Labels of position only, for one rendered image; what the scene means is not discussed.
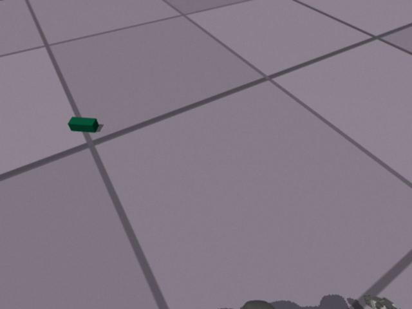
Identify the carton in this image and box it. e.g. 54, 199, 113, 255
68, 117, 99, 133

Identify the right robot hand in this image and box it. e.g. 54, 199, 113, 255
364, 295, 397, 309

